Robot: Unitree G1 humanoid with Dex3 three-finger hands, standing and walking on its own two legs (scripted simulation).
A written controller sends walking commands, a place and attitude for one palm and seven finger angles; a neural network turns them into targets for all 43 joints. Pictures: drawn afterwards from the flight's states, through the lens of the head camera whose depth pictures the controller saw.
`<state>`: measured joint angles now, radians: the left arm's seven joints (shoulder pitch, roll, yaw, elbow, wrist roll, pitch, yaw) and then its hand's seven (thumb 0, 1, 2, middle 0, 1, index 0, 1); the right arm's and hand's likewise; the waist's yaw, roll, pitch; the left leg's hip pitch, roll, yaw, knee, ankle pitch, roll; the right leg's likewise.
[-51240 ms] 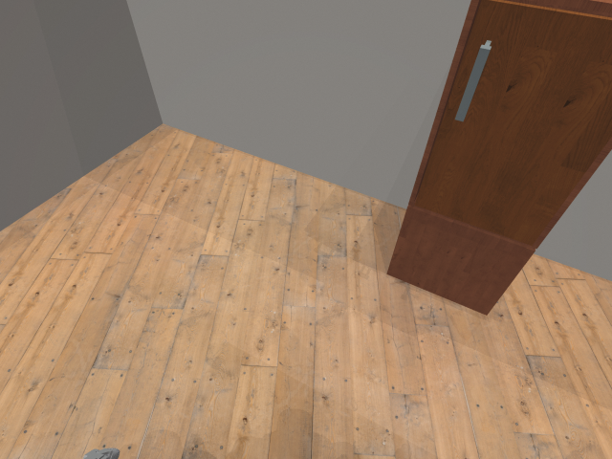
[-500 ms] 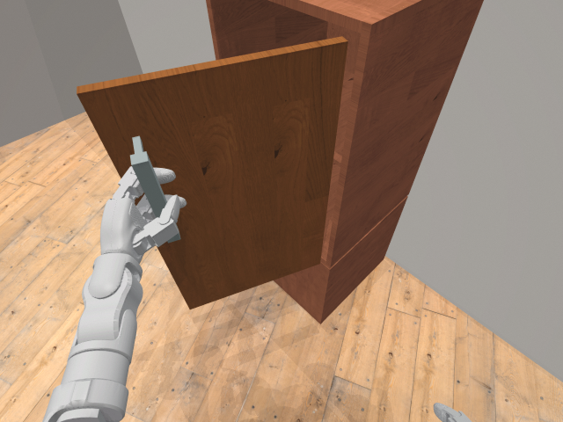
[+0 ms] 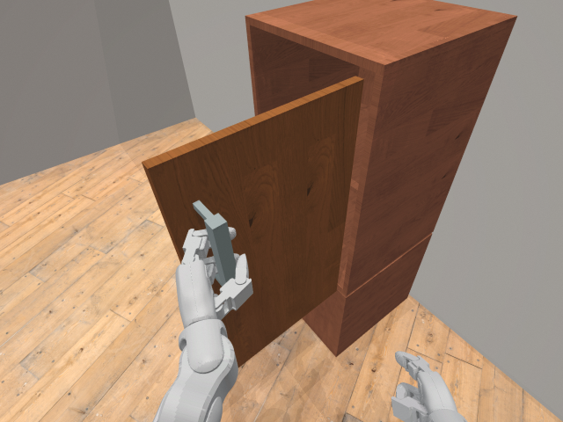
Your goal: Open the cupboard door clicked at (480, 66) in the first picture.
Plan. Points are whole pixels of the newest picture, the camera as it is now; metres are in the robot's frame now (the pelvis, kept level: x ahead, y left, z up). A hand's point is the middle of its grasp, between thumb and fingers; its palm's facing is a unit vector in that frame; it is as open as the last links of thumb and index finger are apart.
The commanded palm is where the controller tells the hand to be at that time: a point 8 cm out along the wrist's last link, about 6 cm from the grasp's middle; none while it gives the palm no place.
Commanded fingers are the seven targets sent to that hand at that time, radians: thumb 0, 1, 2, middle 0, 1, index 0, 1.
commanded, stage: open thumb and fingers to let go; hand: left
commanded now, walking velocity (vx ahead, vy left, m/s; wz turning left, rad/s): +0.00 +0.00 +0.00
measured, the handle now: (218, 254) +0.32 +0.11 +0.10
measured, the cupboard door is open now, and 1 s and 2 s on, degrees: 92 90 93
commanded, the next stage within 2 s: slide the hand sideways off the handle in 0.82 s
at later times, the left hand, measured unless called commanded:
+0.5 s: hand (238, 275) +0.29 +0.08 +0.11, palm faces +0.33 -0.94 -0.01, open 12.1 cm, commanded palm +0.24 +0.12 +0.10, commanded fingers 0.00 -0.50 0.30 -0.27 -1.00 -0.27 -1.00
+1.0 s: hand (236, 280) +0.28 +0.08 +0.10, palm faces +0.19 -0.98 -0.05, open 15.3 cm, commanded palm +0.24 +0.11 +0.10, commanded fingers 0.00 -0.50 0.30 -0.15 -0.30 -0.15 -0.30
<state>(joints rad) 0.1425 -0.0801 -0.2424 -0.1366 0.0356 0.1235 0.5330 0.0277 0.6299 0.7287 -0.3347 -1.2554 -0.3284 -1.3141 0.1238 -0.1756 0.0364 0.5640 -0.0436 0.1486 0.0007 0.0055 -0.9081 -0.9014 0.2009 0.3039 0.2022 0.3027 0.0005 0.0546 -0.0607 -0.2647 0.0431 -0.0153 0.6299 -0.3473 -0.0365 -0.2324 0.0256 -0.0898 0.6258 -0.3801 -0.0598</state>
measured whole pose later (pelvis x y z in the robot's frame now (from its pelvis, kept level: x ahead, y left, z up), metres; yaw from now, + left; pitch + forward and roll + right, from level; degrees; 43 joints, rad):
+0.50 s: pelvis -0.03 +0.01 +0.00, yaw +0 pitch -2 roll +0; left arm -0.05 -0.12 -0.20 0.10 0.04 0.02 0.55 0.01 -0.22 0.42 -0.32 -1.23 -0.34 -1.23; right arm 0.16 -0.19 0.01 0.64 -0.05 0.09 -0.03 0.01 -0.91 -0.90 0.20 0.30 0.20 0.30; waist 0.01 0.05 -0.03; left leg -0.29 0.02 -0.01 0.61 -0.30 -0.02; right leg -0.25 0.01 -0.09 0.61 -0.33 -0.04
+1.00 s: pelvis -0.04 +0.04 +0.00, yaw +0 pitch -1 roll +0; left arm -0.14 -0.09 -0.26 0.16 0.08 0.04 0.48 -0.01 -0.50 0.30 -0.35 -0.53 -0.28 -0.57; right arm 0.15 -0.16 0.04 0.62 -0.03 0.12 0.01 0.01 -0.91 -0.90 0.20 0.30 0.20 0.30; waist 0.02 0.03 -0.02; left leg -0.35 0.00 0.00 0.68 -0.31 0.01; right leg -0.31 -0.02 -0.08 0.67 -0.33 -0.02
